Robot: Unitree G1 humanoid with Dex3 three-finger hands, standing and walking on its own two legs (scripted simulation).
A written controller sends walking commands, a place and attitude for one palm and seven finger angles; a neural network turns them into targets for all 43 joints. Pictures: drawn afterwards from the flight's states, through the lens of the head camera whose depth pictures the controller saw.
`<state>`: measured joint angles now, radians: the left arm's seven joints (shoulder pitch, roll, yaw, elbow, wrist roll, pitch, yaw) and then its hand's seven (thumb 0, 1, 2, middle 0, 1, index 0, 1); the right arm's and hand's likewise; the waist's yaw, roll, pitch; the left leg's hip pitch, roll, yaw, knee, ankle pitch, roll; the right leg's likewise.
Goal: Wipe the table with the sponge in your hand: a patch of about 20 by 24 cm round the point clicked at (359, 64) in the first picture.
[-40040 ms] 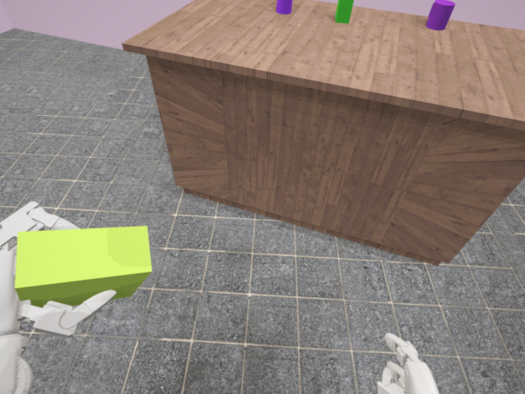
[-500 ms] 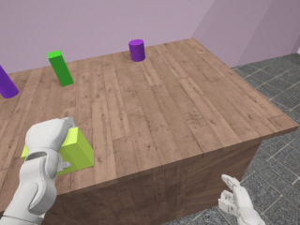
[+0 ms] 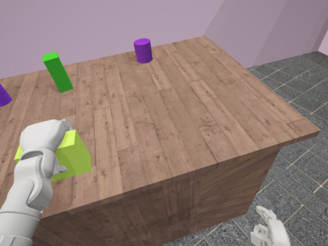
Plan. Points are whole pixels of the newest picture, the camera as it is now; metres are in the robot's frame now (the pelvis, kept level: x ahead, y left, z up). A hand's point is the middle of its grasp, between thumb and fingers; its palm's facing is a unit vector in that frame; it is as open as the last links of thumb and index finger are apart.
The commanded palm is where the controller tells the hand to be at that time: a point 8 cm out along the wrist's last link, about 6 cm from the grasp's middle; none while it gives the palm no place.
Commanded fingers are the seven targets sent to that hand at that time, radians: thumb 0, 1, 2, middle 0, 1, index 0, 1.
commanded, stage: wipe forward along the first lane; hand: left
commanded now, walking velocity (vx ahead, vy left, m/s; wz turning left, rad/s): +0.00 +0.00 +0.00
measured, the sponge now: (61, 162) +0.28 +0.32 +0.07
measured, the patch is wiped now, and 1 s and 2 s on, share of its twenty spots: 0.05 0.30 0.35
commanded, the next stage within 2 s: slide across to the middle lane in 1.06 s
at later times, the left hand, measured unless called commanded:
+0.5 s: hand (61, 129) +0.35 +0.34 +0.11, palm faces -0.08 +0.00 -1.00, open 9.6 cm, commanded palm +0.33 +0.33 +0.15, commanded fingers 0.00 0.10 1.30 -1.20 -1.60 -1.20 -1.60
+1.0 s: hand (63, 118) +0.40 +0.35 +0.11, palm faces -0.10 +0.01 -1.00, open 9.6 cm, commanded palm +0.39 +0.34 +0.14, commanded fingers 0.00 0.10 1.30 -1.20 -1.60 -1.20 -1.60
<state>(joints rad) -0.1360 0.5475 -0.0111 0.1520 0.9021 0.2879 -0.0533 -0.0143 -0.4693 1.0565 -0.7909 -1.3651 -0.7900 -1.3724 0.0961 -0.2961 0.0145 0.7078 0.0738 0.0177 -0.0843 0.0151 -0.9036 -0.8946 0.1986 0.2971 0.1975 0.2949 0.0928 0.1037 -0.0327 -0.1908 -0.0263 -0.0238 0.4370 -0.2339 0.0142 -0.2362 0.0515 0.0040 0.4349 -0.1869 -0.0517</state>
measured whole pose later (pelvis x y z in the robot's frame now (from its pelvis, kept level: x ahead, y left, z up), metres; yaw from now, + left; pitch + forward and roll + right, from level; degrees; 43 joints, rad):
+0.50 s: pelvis -0.01 +0.00 +0.00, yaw +1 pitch +4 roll +0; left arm -0.50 0.58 -0.03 0.59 0.96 0.20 -0.05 0.01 -0.50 1.10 -0.79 -1.35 -0.79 -1.39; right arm 0.17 -0.29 0.02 0.71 0.09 0.04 -0.09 0.01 -0.90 -0.89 0.20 0.30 0.20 0.30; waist 0.05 0.08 -0.06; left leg -0.31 -0.03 -0.04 0.48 -0.23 0.02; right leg -0.34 0.04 -0.01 0.46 -0.18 -0.04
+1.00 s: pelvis +0.01 +0.02 +0.00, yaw +1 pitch +7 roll -1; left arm -0.65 0.61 -0.03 0.77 0.99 0.14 -0.03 0.01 -0.51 1.11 -0.80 -1.35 -0.79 -1.39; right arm 0.20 -0.29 0.01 0.71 0.09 0.07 -0.07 0.01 -0.90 -0.89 0.20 0.30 0.20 0.29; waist 0.03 0.07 -0.08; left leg -0.36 -0.04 -0.03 0.48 -0.25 0.04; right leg -0.38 0.03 0.00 0.45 -0.19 -0.03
